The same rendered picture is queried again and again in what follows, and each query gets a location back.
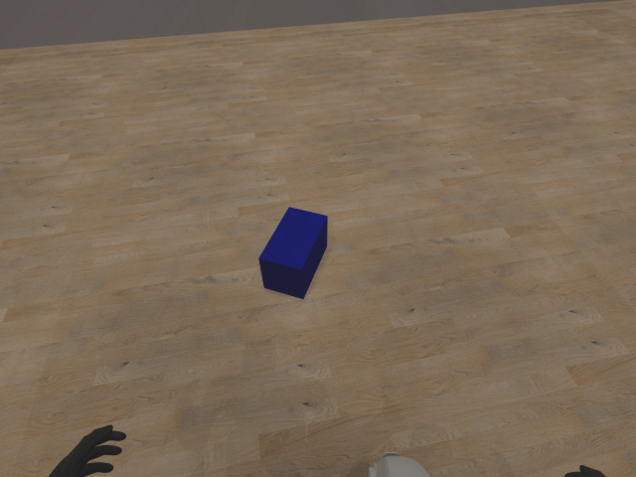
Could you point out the robot right thigh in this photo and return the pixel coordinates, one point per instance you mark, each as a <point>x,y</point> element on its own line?
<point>397,466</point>

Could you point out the carton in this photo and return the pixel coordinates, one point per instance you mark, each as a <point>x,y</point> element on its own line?
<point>293,253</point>

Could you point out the robot left hand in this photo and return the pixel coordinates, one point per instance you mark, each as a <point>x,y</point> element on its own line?
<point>76,463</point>

